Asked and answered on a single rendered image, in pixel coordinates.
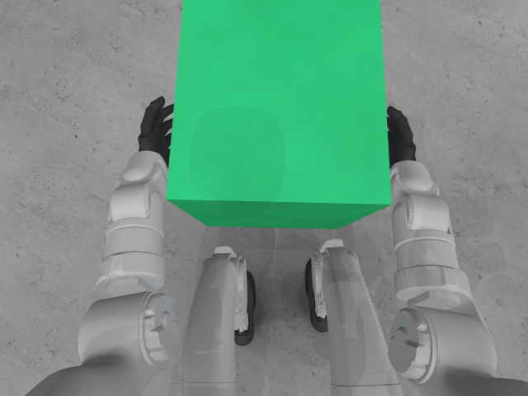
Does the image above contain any robot right hand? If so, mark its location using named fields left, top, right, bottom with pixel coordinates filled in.
left=387, top=106, right=416, bottom=170

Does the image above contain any robot left thigh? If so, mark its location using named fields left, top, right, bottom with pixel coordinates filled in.
left=168, top=253, right=248, bottom=396

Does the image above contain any right robot forearm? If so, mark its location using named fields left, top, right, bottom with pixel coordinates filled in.
left=385, top=160, right=497, bottom=373

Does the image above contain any left robot forearm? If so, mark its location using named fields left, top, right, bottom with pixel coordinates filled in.
left=78, top=151, right=168, bottom=360

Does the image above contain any robot right shin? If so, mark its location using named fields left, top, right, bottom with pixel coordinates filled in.
left=314, top=238, right=360, bottom=317

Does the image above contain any right robot upper arm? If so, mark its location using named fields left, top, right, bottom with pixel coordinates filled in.
left=388, top=305, right=528, bottom=396

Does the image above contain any carton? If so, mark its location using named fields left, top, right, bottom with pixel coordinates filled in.
left=166, top=0, right=392, bottom=229

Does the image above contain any robot left hand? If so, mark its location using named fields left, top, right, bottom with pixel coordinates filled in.
left=138, top=97, right=174, bottom=168

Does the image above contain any left robot upper arm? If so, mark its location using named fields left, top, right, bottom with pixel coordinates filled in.
left=25, top=290, right=179, bottom=396

